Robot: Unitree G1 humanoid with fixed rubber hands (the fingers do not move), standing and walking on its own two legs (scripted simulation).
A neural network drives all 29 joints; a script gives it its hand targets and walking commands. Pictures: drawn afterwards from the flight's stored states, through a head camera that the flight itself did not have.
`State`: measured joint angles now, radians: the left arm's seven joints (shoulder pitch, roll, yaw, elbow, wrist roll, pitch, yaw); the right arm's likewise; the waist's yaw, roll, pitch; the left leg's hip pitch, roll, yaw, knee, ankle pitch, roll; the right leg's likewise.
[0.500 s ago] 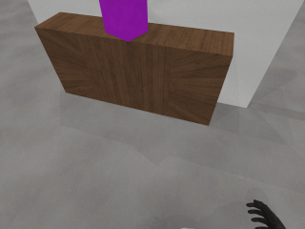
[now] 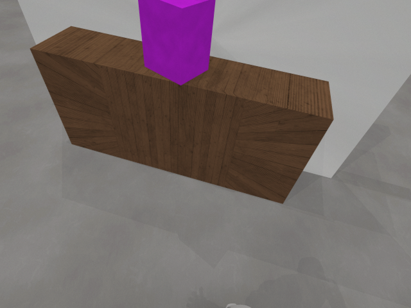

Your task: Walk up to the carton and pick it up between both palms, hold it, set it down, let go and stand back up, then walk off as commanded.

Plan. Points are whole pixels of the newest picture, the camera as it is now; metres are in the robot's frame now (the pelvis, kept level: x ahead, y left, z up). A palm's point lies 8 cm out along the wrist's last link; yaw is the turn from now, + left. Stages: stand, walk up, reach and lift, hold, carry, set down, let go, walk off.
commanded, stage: walk up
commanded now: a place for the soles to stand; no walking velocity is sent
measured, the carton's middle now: (176, 35) +1.15 +0.05 +0.03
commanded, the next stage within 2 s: none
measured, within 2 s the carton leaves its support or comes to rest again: neither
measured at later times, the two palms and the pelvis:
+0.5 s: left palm (13, 260) +0.27 +0.38 -0.09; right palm (293, 219) +0.34 -0.24 -0.07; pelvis +0.18 +0.06 -0.02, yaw -4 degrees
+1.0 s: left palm (71, 191) +0.46 +0.33 -0.12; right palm (295, 206) +0.39 -0.27 -0.09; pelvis +0.36 +0.05 -0.03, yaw -3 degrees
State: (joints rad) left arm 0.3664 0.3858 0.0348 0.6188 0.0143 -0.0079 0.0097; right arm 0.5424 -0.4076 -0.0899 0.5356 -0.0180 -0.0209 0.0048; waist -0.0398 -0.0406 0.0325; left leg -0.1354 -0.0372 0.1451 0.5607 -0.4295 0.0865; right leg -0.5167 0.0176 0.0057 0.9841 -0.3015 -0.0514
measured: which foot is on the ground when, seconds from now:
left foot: down 0.00-0.18, up 0.20-0.46, down 0.48-1.00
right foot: up 0.00-0.10, down 0.12-0.52, up 0.54-0.96, down 0.98-1.00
